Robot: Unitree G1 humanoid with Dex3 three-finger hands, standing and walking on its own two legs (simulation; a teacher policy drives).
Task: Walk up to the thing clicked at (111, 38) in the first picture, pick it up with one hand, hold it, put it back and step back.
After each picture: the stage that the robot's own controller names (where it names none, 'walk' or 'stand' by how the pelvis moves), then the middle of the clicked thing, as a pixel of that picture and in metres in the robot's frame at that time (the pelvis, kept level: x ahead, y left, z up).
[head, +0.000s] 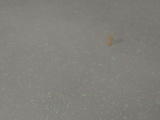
stand; (109, 40) +1.33 -0.31 -0.72
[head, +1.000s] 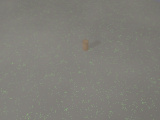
walk; (85, 45) +1.23 +0.05 -0.70
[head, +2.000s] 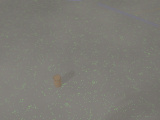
walk; (57, 81) +0.76 +0.24 -0.70
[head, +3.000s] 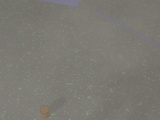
walk; (44, 112) +0.44 +0.20 -0.70
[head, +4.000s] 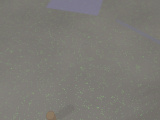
stand; (51, 117) +0.44 +0.25 -0.72
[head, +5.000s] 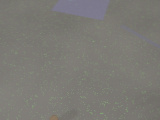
stand; out of the picture +0.43 +0.21 -0.72
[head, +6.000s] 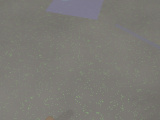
stand; out of the picture +0.42 +0.25 -0.73
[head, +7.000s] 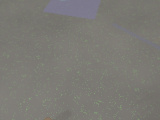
stand; out of the picture +0.41 +0.26 -0.73
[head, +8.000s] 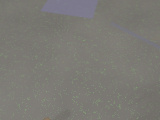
stand; out of the picture +0.41 +0.27 -0.73
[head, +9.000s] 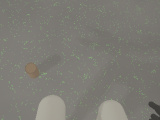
go down; (32, 70) +0.46 +0.28 -0.49
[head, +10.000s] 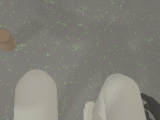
go down; (5, 40) +0.48 +0.34 -0.30
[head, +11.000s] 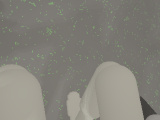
close in; out of the picture +0.45 +0.37 -0.24
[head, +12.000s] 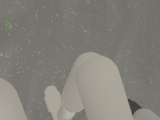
close; out of the picture +0.43 +0.39 -0.22
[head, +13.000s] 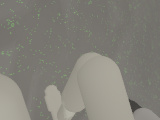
lift; out of the picture +0.42 +0.38 -0.22
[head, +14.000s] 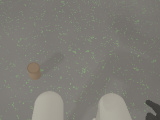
close; (34, 71) +0.45 +0.26 -0.44
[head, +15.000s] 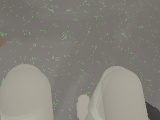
go down; out of the picture +0.44 +0.32 -0.25
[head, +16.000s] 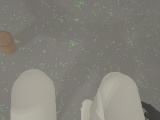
go down; (6, 43) +0.45 +0.30 -0.30
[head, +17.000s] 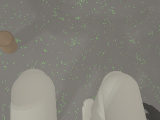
go down; (7, 43) +0.45 +0.30 -0.29
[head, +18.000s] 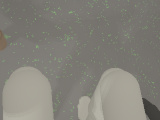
close in; out of the picture +0.44 +0.31 -0.27
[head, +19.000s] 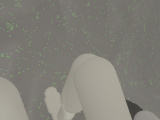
close; out of the picture +0.42 +0.35 -0.22
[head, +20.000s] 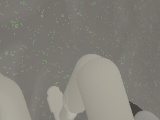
lift; out of the picture +0.41 +0.36 -0.23
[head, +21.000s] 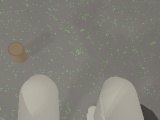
lift; (18, 53) +0.46 +0.29 -0.31
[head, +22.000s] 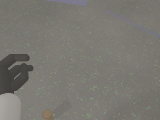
hold; (47, 116) +0.42 +0.23 -0.66
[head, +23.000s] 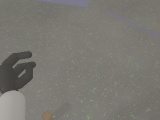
hold; (48, 118) +0.41 +0.24 -0.68
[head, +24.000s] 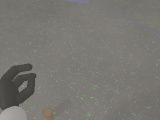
hold; (48, 114) +0.42 +0.23 -0.66
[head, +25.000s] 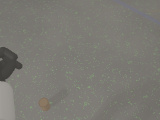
crouch; (44, 104) +0.43 +0.24 -0.65
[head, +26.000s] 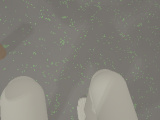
lower; out of the picture +0.46 +0.29 -0.31
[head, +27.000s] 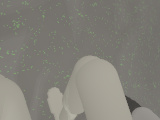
lower; out of the picture +0.43 +0.36 -0.23
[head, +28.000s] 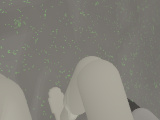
lower; out of the picture +0.43 +0.37 -0.23
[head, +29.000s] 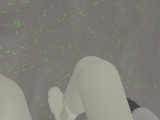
lower; out of the picture +0.43 +0.37 -0.23
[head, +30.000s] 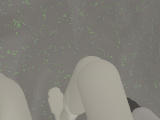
lower; out of the picture +0.42 +0.37 -0.23
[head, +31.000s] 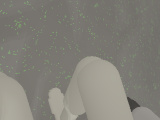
open; out of the picture +0.43 +0.37 -0.22
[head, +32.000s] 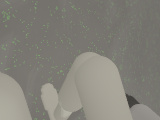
withdraw; out of the picture +0.46 +0.42 -0.25
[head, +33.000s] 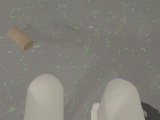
walk; (20, 38) +0.53 +0.34 -0.37
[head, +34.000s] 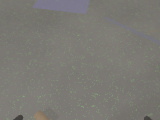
stand; (42, 119) +0.45 +0.28 -0.69
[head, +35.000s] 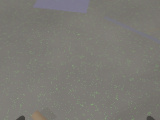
stand; (39, 119) +0.45 +0.31 -0.69
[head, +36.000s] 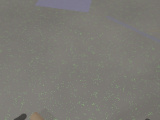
stand; out of the picture +0.43 +0.32 -0.70
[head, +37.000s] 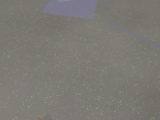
stand; out of the picture +0.42 +0.32 -0.75
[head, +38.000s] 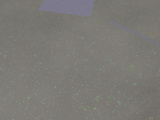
stand; out of the picture +0.36 +0.36 -0.75
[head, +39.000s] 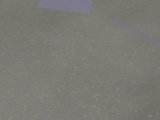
walk; out of the picture +0.33 +0.39 -0.75
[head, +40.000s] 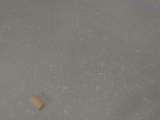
walk; (37, 102) +0.46 +0.39 -0.73
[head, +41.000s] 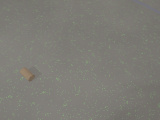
walk; (27, 74) +0.72 +0.45 -0.73
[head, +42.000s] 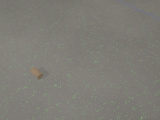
stand; (36, 73) +0.87 +0.45 -0.73
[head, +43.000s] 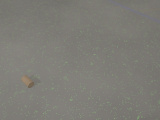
stand; (27, 81) +0.82 +0.52 -0.75
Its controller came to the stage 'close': yes
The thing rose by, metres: 0.01
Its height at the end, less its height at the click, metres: -0.02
